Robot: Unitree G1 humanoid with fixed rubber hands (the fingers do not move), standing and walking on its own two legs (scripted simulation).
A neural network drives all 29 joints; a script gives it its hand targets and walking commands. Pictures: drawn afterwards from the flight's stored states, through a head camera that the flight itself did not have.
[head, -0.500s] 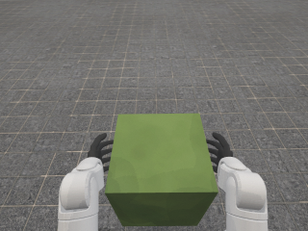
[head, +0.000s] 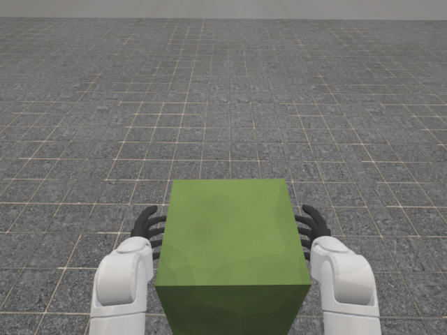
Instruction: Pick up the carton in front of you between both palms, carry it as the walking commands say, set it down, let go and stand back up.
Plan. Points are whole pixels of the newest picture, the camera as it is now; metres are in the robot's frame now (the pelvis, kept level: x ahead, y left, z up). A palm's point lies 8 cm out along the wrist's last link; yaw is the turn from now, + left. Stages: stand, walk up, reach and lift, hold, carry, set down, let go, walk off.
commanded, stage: carry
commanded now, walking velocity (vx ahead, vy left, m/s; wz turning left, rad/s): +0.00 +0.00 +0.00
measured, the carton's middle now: (229, 262) +0.28 +0.00 -0.01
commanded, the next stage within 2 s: hold in 0.80 s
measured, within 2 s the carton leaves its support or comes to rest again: neither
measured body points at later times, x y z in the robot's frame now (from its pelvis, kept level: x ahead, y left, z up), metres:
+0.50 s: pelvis -0.05 +0.01 +0.00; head -0.07 +0.00 +0.45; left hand +0.26 +0.16 +0.03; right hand +0.26 -0.15 +0.03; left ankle -0.09 +0.11 -0.73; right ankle +0.02 -0.11 -0.73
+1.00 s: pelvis -0.06 +0.01 +0.01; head -0.08 +0.00 +0.46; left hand +0.23 +0.17 +0.04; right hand +0.25 -0.13 +0.04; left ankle -0.09 +0.11 -0.73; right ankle +0.02 -0.12 -0.73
